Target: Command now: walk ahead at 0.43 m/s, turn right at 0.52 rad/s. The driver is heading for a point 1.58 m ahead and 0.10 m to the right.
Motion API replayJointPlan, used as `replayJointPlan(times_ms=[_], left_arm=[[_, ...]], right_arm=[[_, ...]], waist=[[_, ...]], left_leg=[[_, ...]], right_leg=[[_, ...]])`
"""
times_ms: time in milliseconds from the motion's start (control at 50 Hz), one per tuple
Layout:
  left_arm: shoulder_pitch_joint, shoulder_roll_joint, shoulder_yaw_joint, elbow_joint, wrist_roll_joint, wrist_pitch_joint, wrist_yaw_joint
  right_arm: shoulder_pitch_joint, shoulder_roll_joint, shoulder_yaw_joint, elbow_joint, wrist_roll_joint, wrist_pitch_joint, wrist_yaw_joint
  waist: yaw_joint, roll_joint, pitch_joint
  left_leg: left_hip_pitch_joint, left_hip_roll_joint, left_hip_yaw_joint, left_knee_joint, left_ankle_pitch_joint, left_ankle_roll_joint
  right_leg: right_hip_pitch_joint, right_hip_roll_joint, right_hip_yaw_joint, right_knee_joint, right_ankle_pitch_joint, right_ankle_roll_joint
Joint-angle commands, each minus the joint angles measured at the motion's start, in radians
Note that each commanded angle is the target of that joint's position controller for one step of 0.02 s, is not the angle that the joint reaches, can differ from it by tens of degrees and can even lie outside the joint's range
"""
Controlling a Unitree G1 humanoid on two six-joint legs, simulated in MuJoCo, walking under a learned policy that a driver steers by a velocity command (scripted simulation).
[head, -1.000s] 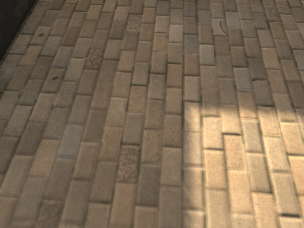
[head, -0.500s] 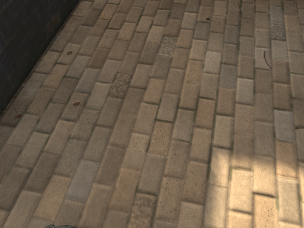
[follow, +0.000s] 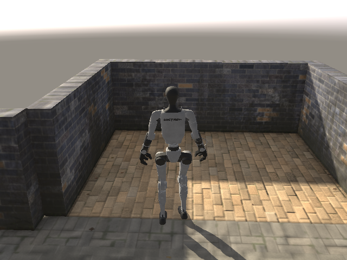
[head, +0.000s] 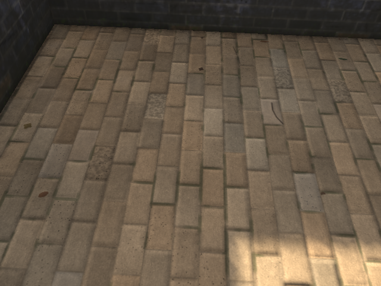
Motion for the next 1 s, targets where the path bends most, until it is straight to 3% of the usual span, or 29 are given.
replayJointPlan(times_ms=[20,80,180,300,340,360,380,400,420,440,460,480,500,540,580,620,700,800,860,900,920,940,960,980,1000], left_arm=[[-0.044,0.098,0.017,-0.084,0.017,-0.031,-0.022],[-0.075,0.078,0.010,-0.093,0.023,-0.016,-0.040],[-0.225,0.053,-0.009,-0.153,0.020,-0.006,-0.062],[-0.361,0.035,-0.033,-0.221,0.023,-0.011,-0.080],[-0.324,0.046,-0.030,-0.219,0.029,-0.012,-0.068],[-0.247,0.059,-0.021,-0.201,0.030,-0.017,-0.057],[-0.094,0.079,-0.008,-0.156,0.035,-0.027,-0.045],[0.091,0.137,0.017,-0.099,0.042,-0.034,-0.027],[0.124,0.267,0.046,-0.105,0.030,-0.034,-0.009],[0.169,0.282,0.051,-0.120,0.001,-0.023,-0.001],[0.119,0.239,0.039,-0.089,0.002,-0.020,0.010],[0.062,0.161,0.017,-0.085,-0.002,-0.027,0.015],[0.008,0.112,-0.001,-0.085,0.001,-0.037,0.017],[-0.031,0.071,-0.020,-0.077,-0.001,-0.059,0.015],[-0.005,0.086,-0.019,-0.048,-0.004,-0.084,0.009],[0.019,0.093,-0.018,-0.025,-0.002,-0.095,0.007],[0.050,0.074,-0.029,0.005,-0.001,-0.108,0.010],[0.111,0.072,-0.040,0.053,-0.002,-0.114,0.033],[0.114,0.108,-0.038,0.074,0.006,-0.105,0.050],[0.102,0.139,-0.032,0.076,0.017,-0.090,0.060],[0.093,0.150,-0.030,0.070,0.017,-0.081,0.061],[0.068,0.145,-0.035,0.041,0.011,-0.084,0.058],[0.137,0.034,-0.057,-0.013,-0.004,-0.094,0.031],[0.031,0.103,-0.043,-0.030,0.011,-0.103,0.029],[-0.024,0.095,-0.049,-0.063,0.001,-0.118,0.024]], right_arm=[[-0.016,-0.131,-0.036,-0.049,0.010,-0.024,0.001],[0.049,-0.119,-0.034,-0.025,0.011,-0.042,0.012],[0.151,-0.122,-0.043,0.016,0.003,-0.046,0.030],[0.192,-0.147,-0.051,0.053,0.005,-0.041,0.029],[0.197,-0.168,-0.054,0.068,0.008,-0.032,0.025],[0.202,-0.184,-0.056,0.076,0.011,-0.027,0.022],[0.199,-0.193,-0.055,0.078,0.018,-0.020,0.019],[0.188,-0.180,-0.048,0.058,0.015,-0.020,0.019],[0.205,-0.042,-0.016,-0.022,0.015,-0.028,0.043],[0.101,-0.129,-0.036,-0.053,0.009,-0.039,0.047],[0.041,-0.133,-0.037,-0.063,0.021,-0.043,0.050],[0.059,-0.108,-0.024,-0.046,0.028,-0.052,0.050],[0.080,-0.098,-0.023,-0.021,0.020,-0.047,0.051],[0.161,-0.083,-0.021,0.020,-0.003,-0.009,0.060],[0.160,-0.071,-0.023,0.027,-0.001,0.013,0.070],[0.084,-0.063,-0.024,0.010,0.004,0.020,0.077],[-0.052,-0.048,-0.022,-0.026,0.011,0.013,0.083],[-0.198,-0.022,-0.004,-0.074,0.004,0.007,0.097],[-0.172,-0.037,-0.009,-0.078,0.002,0.008,0.094],[-0.040,-0.069,-0.024,-0.044,-0.002,0.008,0.086],[0.089,-0.096,-0.039,-0.006,-0.009,0.001,0.080],[0.244,-0.163,-0.066,0.029,-0.025,0.000,0.067],[0.238,-0.282,-0.100,0.020,-0.021,0.010,0.054],[0.223,-0.249,-0.097,0.022,0.030,0.015,0.060],[0.155,-0.223,-0.091,0.016,0.033,0.017,0.054]], waist=[[0.016,0.095,0.126],[-0.012,0.123,0.115],[-0.069,0.121,0.139],[-0.093,0.147,0.156],[-0.062,0.161,0.121],[-0.022,0.163,0.065],[0.052,0.139,-0.030],[0.134,0.077,-0.142],[0.093,-0.198,-0.259],[0.150,-0.126,-0.326],[0.122,-0.057,-0.171],[0.077,-0.017,-0.068],[0.030,0.014,-0.010],[-0.026,-0.014,0.006],[-0.037,-0.022,0.031],[-0.022,-0.026,0.082],[0.011,-0.032,0.128],[0.050,-0.018,0.158],[0.022,-0.047,0.109],[-0.040,-0.078,0.024],[-0.096,-0.070,-0.045],[-0.175,-0.003,-0.133],[-0.091,0.260,-0.218],[-0.127,0.115,-0.246],[-0.096,0.069,-0.097]], left_leg=[[0.150,0.323,-0.368,-0.329,-0.346,0.112],[0.168,0.257,-0.170,-0.318,-0.120,0.098],[0.232,0.265,-0.033,-0.294,0.108,0.107],[0.248,0.283,0.108,-0.217,0.356,0.078],[0.263,0.286,0.160,-0.095,0.685,0.062],[0.272,0.287,0.187,0.041,0.889,0.057],[0.215,0.276,0.223,0.246,0.930,0.040],[0.013,0.256,0.231,0.512,0.698,0.012],[-0.412,0.113,0.219,0.859,-0.183,-0.046],[-0.517,0.035,0.018,0.996,-0.276,-0.049],[-0.583,0.106,-0.013,0.989,-0.160,-0.030],[-0.527,0.141,-0.001,0.898,-0.086,-0.020],[-0.453,0.167,-0.002,0.819,-0.071,-0.018],[-0.327,0.172,0.003,0.758,-0.071,-0.024],[-0.334,0.161,0.015,0.724,-0.036,-0.021],[-0.409,0.161,0.009,0.670,0.045,-0.018],[-0.470,0.114,-0.010,0.483,0.208,-0.009],[-0.438,0.076,0.082,0.254,0.285,0.024],[-0.349,0.004,0.143,0.195,0.159,0.074],[-0.209,-0.059,0.168,0.181,0.041,0.120],[-0.046,-0.078,0.146,0.119,0.039,0.151],[0.203,0.035,-0.019,0.067,0.003,0.216],[0.524,0.340,-0.552,0.038,0.061,0.396],[0.541,0.356,-0.724,-0.070,0.091,0.421],[0.414,0.339,-0.568,-0.101,0.119,0.381]], right_leg=[[-0.345,-0.101,0.007,0.229,0.055,0.032],[-0.353,-0.130,-0.044,0.316,0.133,0.059],[-0.397,-0.160,-0.078,0.204,0.200,0.072],[-0.229,-0.154,-0.217,-0.071,0.158,0.005],[-0.103,-0.096,-0.268,-0.126,0.083,-0.043],[0.002,-0.051,-0.286,-0.147,0.051,-0.072],[0.205,-0.014,-0.281,-0.211,0.091,-0.105],[0.492,-0.086,-0.151,-0.239,0.058,-0.146],[0.809,-0.426,0.370,-0.303,-0.085,-0.263],[0.811,-0.499,0.667,-0.447,0.021,-0.320],[0.724,-0.464,0.443,-0.436,0.152,-0.289],[0.561,-0.426,0.314,-0.443,0.304,-0.257],[0.442,-0.373,0.216,-0.465,0.405,-0.215],[0.313,-0.326,0.095,-0.514,0.506,-0.191],[0.284,-0.314,0.039,-0.557,0.545,-0.188],[0.287,-0.307,-0.012,-0.604,0.511,-0.170],[0.333,-0.285,-0.123,-0.629,0.551,-0.120],[0.450,-0.318,-0.202,-0.630,0.687,-0.085],[0.559,-0.340,-0.244,-0.482,1.069,-0.056],[0.586,-0.352,-0.267,-0.245,1.291,-0.045],[0.524,-0.346,-0.281,-0.049,1.210,-0.044],[0.328,-0.312,-0.299,0.241,0.925,-0.031],[-0.133,-0.089,-0.283,0.653,-0.034,0.025],[-0.275,-0.070,-0.068,0.753,-0.151,0.017],[-0.327,-0.143,-0.035,0.690,-0.046,0.012]])
Velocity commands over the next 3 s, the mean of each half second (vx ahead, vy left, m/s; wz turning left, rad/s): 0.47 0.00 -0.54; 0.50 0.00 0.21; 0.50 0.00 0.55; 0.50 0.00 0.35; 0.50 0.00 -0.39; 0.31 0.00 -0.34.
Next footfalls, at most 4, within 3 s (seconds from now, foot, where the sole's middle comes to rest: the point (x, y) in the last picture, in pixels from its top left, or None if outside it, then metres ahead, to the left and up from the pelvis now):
0.40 right None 0.28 -0.18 -0.78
0.94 left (224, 267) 0.62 -0.11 -0.78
1.44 right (262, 199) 0.91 -0.29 -0.78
1.94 left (192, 166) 1.09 0.01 -0.78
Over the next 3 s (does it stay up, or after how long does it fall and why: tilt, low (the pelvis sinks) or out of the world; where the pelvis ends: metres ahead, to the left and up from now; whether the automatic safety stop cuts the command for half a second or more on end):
stays up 1.50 -0.03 -0.02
